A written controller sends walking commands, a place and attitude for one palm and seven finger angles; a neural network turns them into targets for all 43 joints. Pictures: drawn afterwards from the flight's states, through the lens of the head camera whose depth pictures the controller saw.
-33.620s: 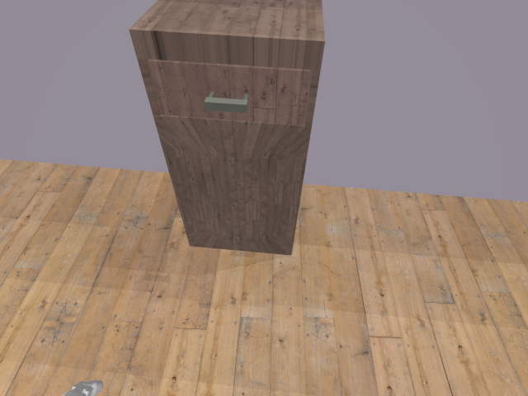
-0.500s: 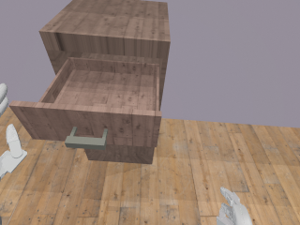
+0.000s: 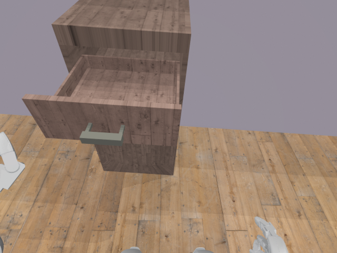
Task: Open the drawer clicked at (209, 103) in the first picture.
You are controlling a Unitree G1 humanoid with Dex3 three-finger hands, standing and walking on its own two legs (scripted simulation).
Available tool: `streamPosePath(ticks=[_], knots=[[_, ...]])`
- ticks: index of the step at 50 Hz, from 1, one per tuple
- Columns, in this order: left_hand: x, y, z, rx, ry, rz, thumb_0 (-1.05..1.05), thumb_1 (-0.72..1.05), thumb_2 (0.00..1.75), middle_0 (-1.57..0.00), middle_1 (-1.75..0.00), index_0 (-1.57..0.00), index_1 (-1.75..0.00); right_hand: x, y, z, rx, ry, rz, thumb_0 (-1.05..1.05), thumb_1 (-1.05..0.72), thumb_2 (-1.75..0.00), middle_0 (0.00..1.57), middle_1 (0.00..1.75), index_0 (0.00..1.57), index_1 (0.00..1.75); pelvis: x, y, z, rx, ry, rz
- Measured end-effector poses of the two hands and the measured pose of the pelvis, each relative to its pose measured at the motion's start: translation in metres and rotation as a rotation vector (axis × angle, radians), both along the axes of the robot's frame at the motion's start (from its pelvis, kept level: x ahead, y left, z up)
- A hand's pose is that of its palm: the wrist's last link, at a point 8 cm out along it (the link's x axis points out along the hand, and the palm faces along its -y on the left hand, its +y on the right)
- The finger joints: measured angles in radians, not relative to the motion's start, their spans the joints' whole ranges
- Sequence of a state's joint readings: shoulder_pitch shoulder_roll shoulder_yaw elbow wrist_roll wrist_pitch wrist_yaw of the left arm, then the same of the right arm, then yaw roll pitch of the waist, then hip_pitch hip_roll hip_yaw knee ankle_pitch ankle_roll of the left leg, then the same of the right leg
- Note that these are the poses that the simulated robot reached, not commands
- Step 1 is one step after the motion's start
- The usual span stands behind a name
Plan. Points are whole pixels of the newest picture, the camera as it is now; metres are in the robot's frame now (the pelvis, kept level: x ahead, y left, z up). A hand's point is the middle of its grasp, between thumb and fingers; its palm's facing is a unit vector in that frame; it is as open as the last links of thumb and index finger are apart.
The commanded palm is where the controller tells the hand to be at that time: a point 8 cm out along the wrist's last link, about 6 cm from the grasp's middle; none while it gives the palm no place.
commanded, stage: step back with the hand held close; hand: left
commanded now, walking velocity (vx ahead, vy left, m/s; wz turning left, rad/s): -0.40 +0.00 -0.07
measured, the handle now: (104, 132) +0.42 +0.20 +0.04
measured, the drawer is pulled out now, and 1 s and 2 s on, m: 0.30 0.30 0.30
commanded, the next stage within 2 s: stop stepping back and stand still in 0.26 s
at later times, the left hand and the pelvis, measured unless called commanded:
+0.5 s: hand out of the picture +0.10 +0.24 +0.21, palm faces +0.39 -0.82 -0.42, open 7.4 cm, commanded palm +0.04 +0.27 +0.23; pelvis -0.10 -0.01 +0.02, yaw -1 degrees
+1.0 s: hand out of the picture +0.08 +0.22 +0.21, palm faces +0.34 -0.84 -0.42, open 7.4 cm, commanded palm +0.02 +0.26 +0.23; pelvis -0.12 -0.01 +0.03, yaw -3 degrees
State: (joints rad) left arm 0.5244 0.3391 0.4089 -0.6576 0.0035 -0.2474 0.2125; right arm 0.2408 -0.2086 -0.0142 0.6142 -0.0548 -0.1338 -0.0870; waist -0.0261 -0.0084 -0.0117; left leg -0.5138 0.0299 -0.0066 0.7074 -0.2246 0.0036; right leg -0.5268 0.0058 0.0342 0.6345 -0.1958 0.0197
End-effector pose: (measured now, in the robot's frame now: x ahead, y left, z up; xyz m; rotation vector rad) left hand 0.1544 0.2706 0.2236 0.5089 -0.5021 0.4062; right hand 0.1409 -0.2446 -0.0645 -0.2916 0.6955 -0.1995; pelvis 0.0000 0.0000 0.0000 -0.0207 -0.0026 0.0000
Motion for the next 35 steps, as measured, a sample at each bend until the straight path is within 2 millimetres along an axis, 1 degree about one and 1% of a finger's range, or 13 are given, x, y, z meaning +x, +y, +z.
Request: streamPosePath(ticks=[4,7,10,12,15,17,19,22,24,27,29,31,35], knots=[[-0.011,-0.003,0.0,0.035,0.013,-0.007,0.02,0.89,0.9,-0.21,-0.3,-0.21,-0.3,-0.013,-0.001,-0.003,0.026,-0.039,-0.016,0.01,-0.9,-0.9,0.21,0.3,0.21,0.3,-0.012,-0.007,-0.004,-0.016,-0.007,0.003],[-0.022,-0.011,-0.004,0.035,0.04,-0.009,0.02,0.89,0.9,-0.21,-0.3,-0.21,-0.3,-0.023,-0.003,-0.008,0.053,-0.037,-0.002,0.01,-0.9,-0.9,0.21,0.3,0.21,0.3,-0.023,-0.016,-0.006,-0.011,-0.008,-0.013],[-0.033,-0.016,-0.004,0.01,0.075,-0.016,0.02,0.89,0.9,-0.21,-0.3,-0.21,-0.3,-0.036,-0.005,-0.009,0.075,0.036,0.014,0.01,-0.9,-0.9,0.21,0.3,0.21,0.3,-0.035,-0.018,0.002,0.016,-0.005,0.003],[-0.041,-0.014,0.0,-0.006,0.091,-0.019,0.02,0.89,0.9,-0.21,-0.3,-0.21,-0.3,-0.045,-0.006,-0.002,0.072,0.077,0.017,0.01,-0.9,-0.9,0.21,0.3,0.21,0.3,-0.041,-0.017,0.012,0.038,0.002,0.002],[-0.053,-0.008,0.005,-0.008,0.1,-0.026,0.02,0.89,0.9,-0.21,-0.3,-0.21,-0.3,-0.054,-0.005,0.015,0.052,0.074,0.017,0.01,-0.9,-0.9,0.21,0.3,0.21,0.3,-0.051,-0.014,0.022,0.063,0.019,-0.008],[-0.061,-0.003,0.005,-0.001,0.097,-0.039,0.02,0.89,0.9,-0.21,-0.3,-0.21,-0.3,-0.057,-0.005,0.023,0.025,0.048,0.028,0.01,-0.9,-0.9,0.21,0.3,0.21,0.3,-0.06,-0.009,0.022,0.052,0.036,-0.004],[-0.068,0.002,0.002,0.02,0.086,-0.059,0.01,0.89,0.9,-0.21,-0.3,-0.21,-0.3,-0.06,-0.005,0.024,-0.006,0.021,0.04,0.01,-0.9,-0.9,0.21,0.3,0.21,0.3,-0.073,-0.002,0.015,0.012,0.05,0.024],[-0.081,0.008,-0.002,0.023,0.113,-0.058,0.01,0.89,0.9,-0.21,-0.3,-0.21,-0.3,-0.07,-0.001,0.029,0.003,0.003,0.024,0.01,-0.9,-0.9,0.21,0.3,0.21,0.3,-0.088,-0.003,0.017,0.007,0.036,0.009],[-0.091,0.008,-0.003,0.004,0.138,-0.048,0.02,0.89,0.9,-0.21,-0.3,-0.21,-0.3,-0.079,0.003,0.034,0.016,-0.02,0.022,0.01,-0.9,-0.9,0.21,0.3,0.21,0.3,-0.093,-0.005,0.021,-0.002,0.03,-0.006],[-0.104,0.0,-0.001,-0.02,0.155,-0.045,0.02,0.89,0.9,-0.21,-0.3,-0.21,-0.3,-0.092,0.008,0.035,0.047,-0.041,0.029,0.01,-0.9,-0.9,0.21,0.3,0.21,0.3,-0.1,-0.008,0.024,-0.01,0.021,-0.029],[-0.109,-0.007,0.0,-0.007,0.141,-0.051,0.02,0.89,0.9,-0.21,-0.3,-0.21,-0.3,-0.099,0.01,0.031,0.067,-0.047,0.04,0.01,-0.9,-0.9,0.21,0.3,0.21,0.3,-0.105,-0.012,0.021,0.004,0.019,-0.038],[-0.109,-0.012,0.001,0.002,0.12,-0.06,0.02,0.89,0.9,-0.21,-0.3,-0.21,-0.3,-0.107,0.008,0.024,0.075,-0.031,0.046,0.01,-0.9,-0.9,0.21,0.3,0.21,0.3,-0.113,-0.015,0.018,0.004,0.016,-0.046],[-0.107,-0.015,0.007,-0.028,0.091,-0.074,0.02,0.89,0.9,-0.21,-0.3,-0.21,-0.3,-0.126,0.001,0.02,0.081,0.018,0.011,0.01,-0.9,-0.9,0.21,0.3,0.21,0.3,-0.12,-0.015,0.022,0.001,0.005,-0.048]])
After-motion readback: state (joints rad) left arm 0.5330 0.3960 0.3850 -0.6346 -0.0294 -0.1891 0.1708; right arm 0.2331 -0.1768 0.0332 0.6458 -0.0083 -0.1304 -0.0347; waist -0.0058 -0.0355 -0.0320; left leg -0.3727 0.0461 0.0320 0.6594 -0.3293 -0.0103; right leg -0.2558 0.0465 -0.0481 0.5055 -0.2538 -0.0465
